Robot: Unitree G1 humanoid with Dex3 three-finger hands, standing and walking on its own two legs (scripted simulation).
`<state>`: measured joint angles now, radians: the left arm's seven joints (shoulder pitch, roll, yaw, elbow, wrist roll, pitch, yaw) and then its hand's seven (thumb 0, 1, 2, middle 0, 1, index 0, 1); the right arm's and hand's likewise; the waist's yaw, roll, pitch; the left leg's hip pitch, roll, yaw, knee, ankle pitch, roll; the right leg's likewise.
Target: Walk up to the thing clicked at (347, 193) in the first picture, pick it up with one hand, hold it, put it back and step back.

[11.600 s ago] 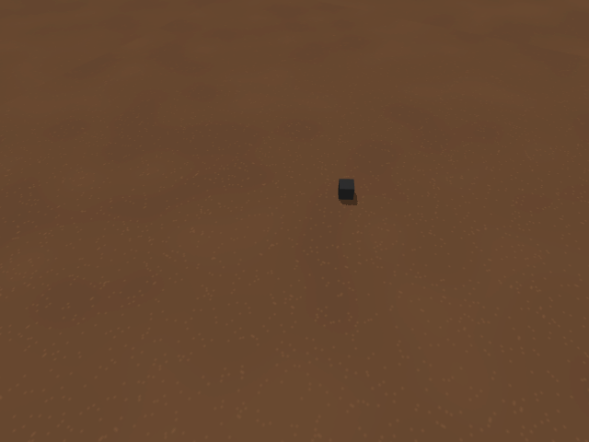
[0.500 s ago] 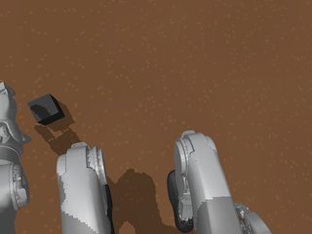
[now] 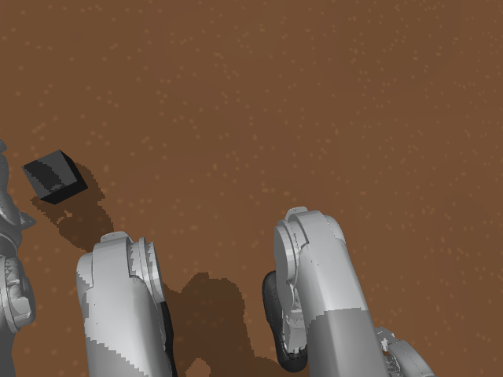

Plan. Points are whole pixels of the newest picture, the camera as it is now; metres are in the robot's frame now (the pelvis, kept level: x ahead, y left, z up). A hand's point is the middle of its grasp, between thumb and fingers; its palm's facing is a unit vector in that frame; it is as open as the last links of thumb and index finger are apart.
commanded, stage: rise first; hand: left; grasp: from above
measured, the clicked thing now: (57, 178) +0.45 +0.32 -0.29
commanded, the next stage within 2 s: approach in 1.08 s
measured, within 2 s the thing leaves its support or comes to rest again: neither
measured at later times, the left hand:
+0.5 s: hand (0, 186) +0.41 +0.36 -0.17, palm faces -0.34 -0.25 -0.91, open 13.6 cm
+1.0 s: hand out of the picture +0.39 +0.36 -0.16, palm faces -0.36 -0.25 -0.90, open 13.1 cm
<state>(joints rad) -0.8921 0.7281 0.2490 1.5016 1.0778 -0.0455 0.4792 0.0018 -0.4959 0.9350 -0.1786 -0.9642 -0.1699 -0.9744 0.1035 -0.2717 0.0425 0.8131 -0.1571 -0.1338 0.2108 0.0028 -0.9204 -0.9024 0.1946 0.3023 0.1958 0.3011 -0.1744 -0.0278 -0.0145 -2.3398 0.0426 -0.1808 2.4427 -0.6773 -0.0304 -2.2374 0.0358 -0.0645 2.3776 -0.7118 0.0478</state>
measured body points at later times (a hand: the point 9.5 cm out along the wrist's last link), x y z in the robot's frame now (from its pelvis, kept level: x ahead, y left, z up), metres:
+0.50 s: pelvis +0.00 +0.00 +0.00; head +0.24 +0.07 +0.38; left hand +0.42 +0.37 -0.12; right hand +0.07 -0.26 -0.11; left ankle +0.08 +0.14 -0.29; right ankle +0.09 -0.13 -0.29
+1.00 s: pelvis +0.00 +0.00 +0.01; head +0.22 +0.08 +0.39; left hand +0.41 +0.37 -0.11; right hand +0.08 -0.27 -0.10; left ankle +0.08 +0.14 -0.29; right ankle +0.09 -0.13 -0.29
